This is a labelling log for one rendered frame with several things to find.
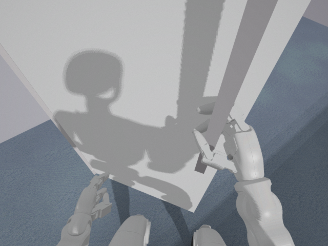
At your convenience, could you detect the robot left thigh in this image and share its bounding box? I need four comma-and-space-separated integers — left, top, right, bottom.
108, 215, 151, 246

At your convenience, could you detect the robot right forearm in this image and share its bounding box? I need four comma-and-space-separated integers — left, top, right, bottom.
234, 177, 295, 246

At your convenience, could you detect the fridge door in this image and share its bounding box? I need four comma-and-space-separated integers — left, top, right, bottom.
0, 0, 311, 213

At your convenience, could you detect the robot right hand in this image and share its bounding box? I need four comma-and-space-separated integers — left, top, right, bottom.
192, 100, 264, 182

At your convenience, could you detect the robot thigh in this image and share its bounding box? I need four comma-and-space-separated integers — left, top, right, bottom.
193, 228, 226, 246
108, 215, 151, 246

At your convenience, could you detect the handle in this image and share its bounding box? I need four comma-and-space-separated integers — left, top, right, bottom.
195, 0, 278, 174

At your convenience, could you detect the robot left forearm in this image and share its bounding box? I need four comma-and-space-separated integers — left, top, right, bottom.
57, 213, 92, 246

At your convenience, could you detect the robot right thigh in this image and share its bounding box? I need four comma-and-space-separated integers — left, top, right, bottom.
193, 228, 226, 246

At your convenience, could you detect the robot left hand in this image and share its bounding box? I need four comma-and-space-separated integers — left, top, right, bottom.
74, 172, 112, 222

